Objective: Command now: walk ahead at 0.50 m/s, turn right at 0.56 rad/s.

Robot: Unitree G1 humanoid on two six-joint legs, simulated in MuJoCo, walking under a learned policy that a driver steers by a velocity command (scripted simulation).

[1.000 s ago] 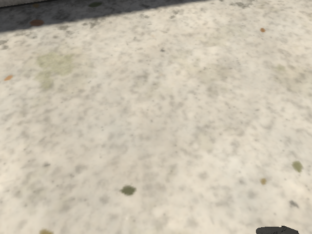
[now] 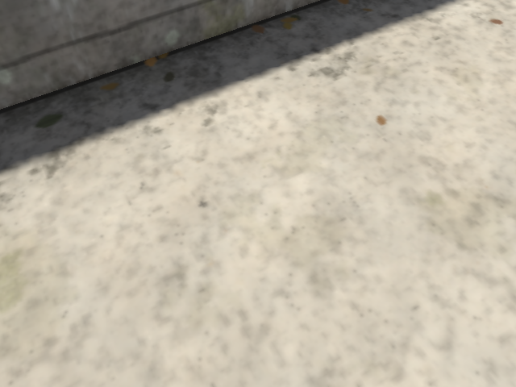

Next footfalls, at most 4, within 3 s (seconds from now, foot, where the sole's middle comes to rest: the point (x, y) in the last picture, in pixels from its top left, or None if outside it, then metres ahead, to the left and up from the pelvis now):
0.16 left None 0.27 0.13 -0.78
0.64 right None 0.26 -0.10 -0.78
1.10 left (304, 361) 0.53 -0.03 -0.78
1.58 right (438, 352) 0.57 -0.37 -0.78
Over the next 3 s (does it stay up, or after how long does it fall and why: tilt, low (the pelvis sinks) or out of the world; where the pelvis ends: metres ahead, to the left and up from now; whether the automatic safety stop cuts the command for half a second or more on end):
stays up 0.58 -0.32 0.01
